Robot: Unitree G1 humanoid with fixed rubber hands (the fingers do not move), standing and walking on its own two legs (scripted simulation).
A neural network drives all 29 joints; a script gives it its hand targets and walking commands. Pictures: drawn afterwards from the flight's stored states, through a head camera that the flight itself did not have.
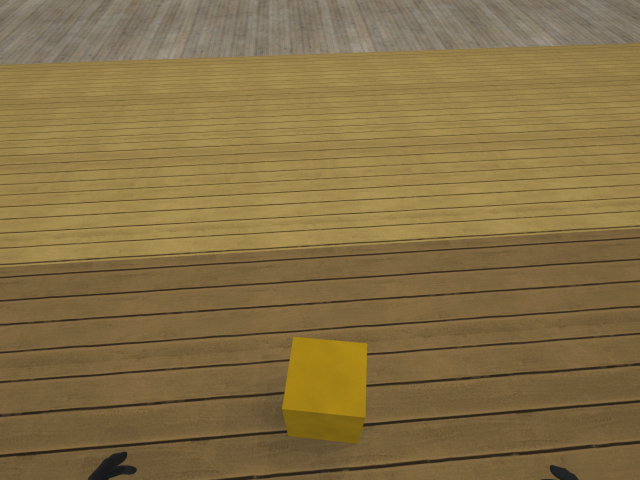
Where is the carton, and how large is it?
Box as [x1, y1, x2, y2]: [282, 337, 366, 443]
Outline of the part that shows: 293,337 282,405 288,435 357,443 365,417 366,343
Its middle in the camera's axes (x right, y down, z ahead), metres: +0.02 +0.43 +1.12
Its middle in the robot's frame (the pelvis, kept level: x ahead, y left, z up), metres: +0.46 +0.01 -0.66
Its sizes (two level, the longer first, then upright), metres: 0.210 0.200 0.250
